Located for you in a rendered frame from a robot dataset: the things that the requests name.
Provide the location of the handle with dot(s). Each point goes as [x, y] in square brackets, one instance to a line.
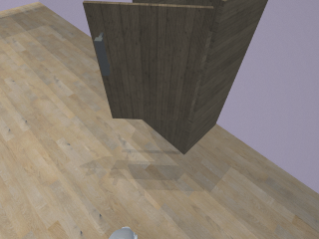
[102, 54]

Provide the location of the cupboard door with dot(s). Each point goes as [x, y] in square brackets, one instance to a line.
[155, 53]

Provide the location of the left robot thigh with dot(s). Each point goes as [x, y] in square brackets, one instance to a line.
[124, 233]

